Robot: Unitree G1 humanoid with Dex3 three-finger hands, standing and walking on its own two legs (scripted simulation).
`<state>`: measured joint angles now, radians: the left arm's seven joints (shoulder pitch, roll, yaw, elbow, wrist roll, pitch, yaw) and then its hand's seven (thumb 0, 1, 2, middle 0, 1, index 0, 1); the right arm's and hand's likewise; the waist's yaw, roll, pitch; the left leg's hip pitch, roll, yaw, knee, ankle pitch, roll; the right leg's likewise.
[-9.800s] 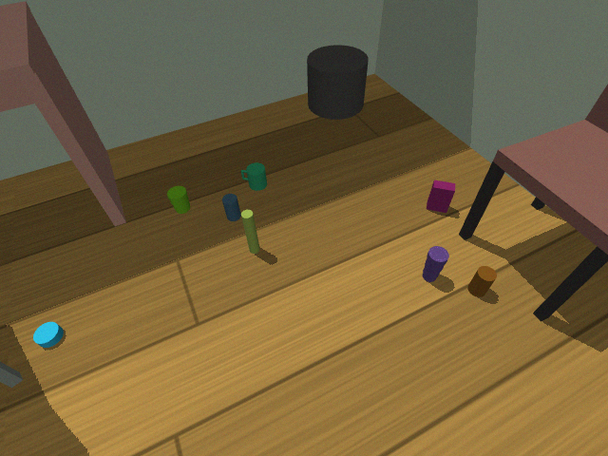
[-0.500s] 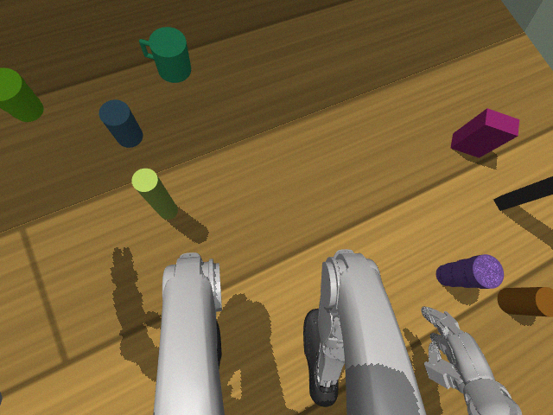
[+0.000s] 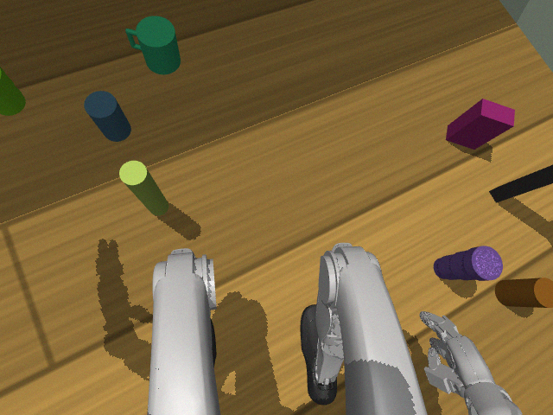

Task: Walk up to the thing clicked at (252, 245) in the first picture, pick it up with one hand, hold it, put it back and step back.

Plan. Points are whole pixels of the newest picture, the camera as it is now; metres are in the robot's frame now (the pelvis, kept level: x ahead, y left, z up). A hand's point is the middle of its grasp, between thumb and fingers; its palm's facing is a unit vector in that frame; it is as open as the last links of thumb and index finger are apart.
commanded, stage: approach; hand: left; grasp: from the side
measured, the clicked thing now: (148, 192) +0.47 +0.25 -0.29
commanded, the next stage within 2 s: close in in 0.50 s
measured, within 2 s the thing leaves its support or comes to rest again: neither
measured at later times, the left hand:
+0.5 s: hand (59, 201) +0.41 +0.36 -0.17, palm faces +0.13 -0.99 +0.03, open 17.6 cm
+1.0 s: hand (131, 208) +0.42 +0.27 -0.25, palm faces +0.12 -0.99 +0.02, open 17.7 cm
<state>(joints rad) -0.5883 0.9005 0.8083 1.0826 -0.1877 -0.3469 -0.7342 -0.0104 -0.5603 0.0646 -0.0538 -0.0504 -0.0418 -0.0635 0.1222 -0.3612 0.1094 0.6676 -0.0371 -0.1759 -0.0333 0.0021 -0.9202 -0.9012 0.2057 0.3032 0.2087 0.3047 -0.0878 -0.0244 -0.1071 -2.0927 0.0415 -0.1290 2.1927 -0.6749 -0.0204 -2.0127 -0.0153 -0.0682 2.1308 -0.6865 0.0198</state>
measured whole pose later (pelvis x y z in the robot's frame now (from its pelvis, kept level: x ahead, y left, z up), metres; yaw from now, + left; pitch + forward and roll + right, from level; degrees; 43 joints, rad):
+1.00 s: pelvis -0.02 +0.01 -0.12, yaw -8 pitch +15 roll -14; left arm -0.58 0.77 0.62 1.34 -0.19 -0.97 -0.36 -0.01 -0.60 0.01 -0.06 -0.08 -0.07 -0.08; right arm -0.11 -0.39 0.40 0.61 -0.29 -0.06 0.11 0.00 -0.94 -0.90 0.21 0.30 0.21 0.31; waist -0.22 -0.21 0.22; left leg -2.23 0.03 -0.33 2.63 -0.70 -0.02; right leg -2.10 0.06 -0.19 2.43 -0.64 0.06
